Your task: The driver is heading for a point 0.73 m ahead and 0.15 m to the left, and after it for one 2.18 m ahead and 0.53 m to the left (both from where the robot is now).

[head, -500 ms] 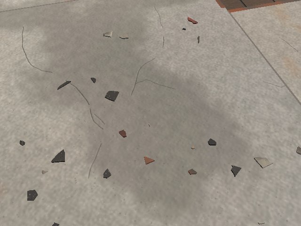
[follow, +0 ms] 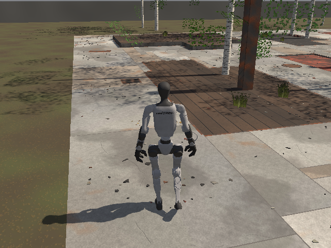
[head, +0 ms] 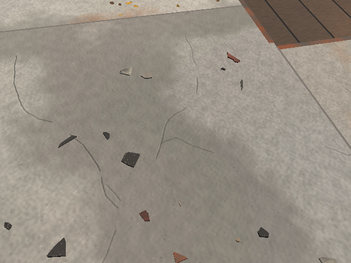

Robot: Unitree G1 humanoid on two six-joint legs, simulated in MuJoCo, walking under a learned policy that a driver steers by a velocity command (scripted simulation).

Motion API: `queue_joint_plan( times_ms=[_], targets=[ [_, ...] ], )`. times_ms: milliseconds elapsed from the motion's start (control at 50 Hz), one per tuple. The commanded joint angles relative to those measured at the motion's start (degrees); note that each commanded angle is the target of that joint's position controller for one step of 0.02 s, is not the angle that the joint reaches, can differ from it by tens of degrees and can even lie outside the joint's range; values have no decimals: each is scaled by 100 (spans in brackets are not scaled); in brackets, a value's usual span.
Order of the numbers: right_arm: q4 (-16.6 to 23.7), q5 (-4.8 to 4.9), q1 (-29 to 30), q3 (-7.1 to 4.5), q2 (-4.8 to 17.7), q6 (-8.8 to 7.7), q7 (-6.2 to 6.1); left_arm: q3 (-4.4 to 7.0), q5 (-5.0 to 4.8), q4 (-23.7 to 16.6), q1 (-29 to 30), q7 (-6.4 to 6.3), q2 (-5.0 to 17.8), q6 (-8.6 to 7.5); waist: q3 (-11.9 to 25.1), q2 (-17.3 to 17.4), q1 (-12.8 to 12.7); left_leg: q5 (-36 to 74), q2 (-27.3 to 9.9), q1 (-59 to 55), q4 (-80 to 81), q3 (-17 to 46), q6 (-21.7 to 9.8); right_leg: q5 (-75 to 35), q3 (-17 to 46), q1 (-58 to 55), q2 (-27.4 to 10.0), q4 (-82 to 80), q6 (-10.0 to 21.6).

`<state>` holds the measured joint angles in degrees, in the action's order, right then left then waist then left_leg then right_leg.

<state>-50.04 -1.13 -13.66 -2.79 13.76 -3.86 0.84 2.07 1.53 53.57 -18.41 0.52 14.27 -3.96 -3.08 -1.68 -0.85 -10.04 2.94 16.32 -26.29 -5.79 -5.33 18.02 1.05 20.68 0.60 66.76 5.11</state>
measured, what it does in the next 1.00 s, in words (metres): walks ahead: right foot, then left foot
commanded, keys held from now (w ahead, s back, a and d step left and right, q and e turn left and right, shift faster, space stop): w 0.60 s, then w+q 0.40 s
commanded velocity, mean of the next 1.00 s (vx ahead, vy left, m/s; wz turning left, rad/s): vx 0.50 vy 0.00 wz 0.12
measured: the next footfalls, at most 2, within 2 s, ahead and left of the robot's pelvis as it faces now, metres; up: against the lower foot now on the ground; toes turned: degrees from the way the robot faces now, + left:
right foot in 0.40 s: +0.39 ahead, -0.11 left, +0.00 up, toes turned -3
left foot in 0.98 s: +0.66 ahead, +0.08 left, +0.00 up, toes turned +15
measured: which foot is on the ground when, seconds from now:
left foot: down 0.00-0.42, up 0.44-0.96, down 0.98-1.00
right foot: up 0.00-0.38, down 0.40-1.00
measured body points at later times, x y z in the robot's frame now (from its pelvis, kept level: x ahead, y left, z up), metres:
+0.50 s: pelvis +0.27 -0.04 -0.01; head +0.30 -0.05 +0.44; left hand +0.42 +0.21 -0.12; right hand +0.24 -0.29 -0.16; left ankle +0.11 +0.07 -0.65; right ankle +0.35 -0.11 -0.74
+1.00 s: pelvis +0.54 +0.00 -0.02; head +0.57 +0.01 +0.43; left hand +0.44 +0.23 -0.17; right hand +0.75 -0.20 -0.13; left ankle +0.63 +0.07 -0.74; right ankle +0.36 -0.11 -0.71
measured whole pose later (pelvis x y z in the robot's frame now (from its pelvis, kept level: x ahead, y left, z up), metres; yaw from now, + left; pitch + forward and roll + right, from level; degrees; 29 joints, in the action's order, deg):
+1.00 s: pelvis +0.54 +0.00 -0.02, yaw +11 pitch +1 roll +0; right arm -49.0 -2.4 -3.4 -2.5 11.7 -3.0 1.8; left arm 1.9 1.1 60.3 -24.0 -1.5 11.1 -4.6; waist -3.5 -0.4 -1.4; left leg -8.9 2.6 25.9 -33.4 -6.9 -9.2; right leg 26.2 -13.0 -1.6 -1.7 35.8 1.6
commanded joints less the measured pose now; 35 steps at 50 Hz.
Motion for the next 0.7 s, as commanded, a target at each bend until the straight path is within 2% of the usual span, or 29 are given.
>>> queue_joint_plan(
  times_ms=[20,80,180,260,300,340,360,380,400,420,440,460,480,500,520,540,560,600,640,700],
  targets=[
    [-37,43,-528,-54,381,-170,-7,46,77,-179,-386,86,250,91,251,503,-71,1104,-1548,-725,1638,1711,-708,-294,115,791,-438,-71,-108],
    [-228,80,-812,-85,537,-214,-9,23,80,-350,203,127,211,160,-1,465,-37,1166,-1435,-759,1926,1339,-716,-791,-74,1349,-620,-594,-265],
    [-458,95,-1257,-41,479,-197,-18,-52,16,-684,1389,142,111,142,-212,489,238,1704,-1200,-1075,1978,912,-549,-1713,-359,1622,-609,-2153,-425],
    [-640,52,-1619,-28,505,-183,-67,-87,-11,-839,2013,130,99,115,-255,548,433,2143,-1328,-1622,1802,845,-547,-1878,-502,1495,-431,-2982,-347],
    [-721,14,-1690,-32,531,-158,-105,-71,-10,-915,2180,121,150,89,-305,564,434,2436,-1491,-1969,1639,888,-572,-1632,-484,1490,-379,-3208,-238],
    [-764,-15,-1596,-48,591,-134,-147,-38,-8,-917,2093,105,212,46,-278,576,313,3062,-1601,-2207,1331,868,-530,-1216,-508,1204,-263,-3444,-71],
    [-765,-23,-1482,-57,634,-125,-162,-4,-5,-837,1817,80,260,17,-149,605,157,3780,-1595,-2221,977,801,-463,-975,-564,753,-115,-3582,34],
    [-774,-22,-1395,-66,675,-109,-163,53,4,-640,1230,41,338,-22,149,599,-93,4419,-1521,-2189,306,720,-390,-867,-638,27,79,-3788,156],
    [-763,2,-1319,-48,647,-94,-153,139,58,-305,259,-16,484,-83,666,416,-494,4269,-1287,-1771,-785,508,-271,-1061,-615,-1217,116,-4076,331],
    [-567,57,-1270,18,481,-110,-141,274,203,-99,-806,-92,937,-129,1407,-71,-845,2491,-1016,-590,-2458,301,-153,-598,680,-2743,-1071,-4130,666],
    [-505,259,-1971,112,-71,-103,-83,410,203,-35,-1038,-85,1405,-78,2046,-1397,-514,-1776,105,1458,-4551,90,90,-266,3475,-4106,-2594,-4765,1517],
    [-556,82,-1491,-55,577,-73,-126,353,-26,-87,-601,-35,1041,-11,1593,-330,-481,-1820,-150,1984,-4885,876,-18,-18,3511,-3621,-2285,-5042,1315],
    [-391,78,-1034,-75,547,-107,-94,272,-78,-162,-12,-19,766,-15,813,-213,-254,-1252,-401,2097,-4719,900,-47,-249,2570,-2813,-2074,-5173,1139],
    [-364,76,-829,-54,438,-126,-73,206,-57,-172,271,4,486,-57,465,-12,-111,-895,-587,1898,-4419,874,-29,-843,2011,-2165,-1826,-5391,989],
    [-383,4,-778,-63,370,-72,-52,166,-67,-123,345,-10,347,-97,269,-46,41,-761,-712,1663,-4153,856,18,-1188,1567,-1727,-1584,-5512,821],
    [-424,-69,-908,-37,254,10,-13,118,-82,-37,358,-31,195,-127,228,-143,199,-672,-786,1381,-3946,829,96,-1387,1216,-1407,-1388,-5645,695],
    [-443,-91,-937,-31,171,74,24,104,-82,42,232,-38,177,-171,241,-177,246,-621,-780,1245,-3850,775,154,-1625,1059,-1288,-1328,-5712,689],
    [-383,-111,-750,-36,133,154,77,129,-120,197,-28,-46,307,-242,148,-136,305,-434,-831,1412,-3640,664,255,-1876,802,-1225,-1249,-5866,737],
    [-262,-80,-324,-36,158,210,101,153,-88,266,-198,-57,419,-268,-28,-102,248,-34,-892,1820,-3365,663,323,-1748,522,-1272,-1242,-6074,706],
    [-53,-14,336,-28,170,214,109,124,-62,359,-467,-69,364,-266,-230,-90,96,551,-836,2230,-2720,740,349,-1914,113,-1451,-1172,-6182,564]
  ],
)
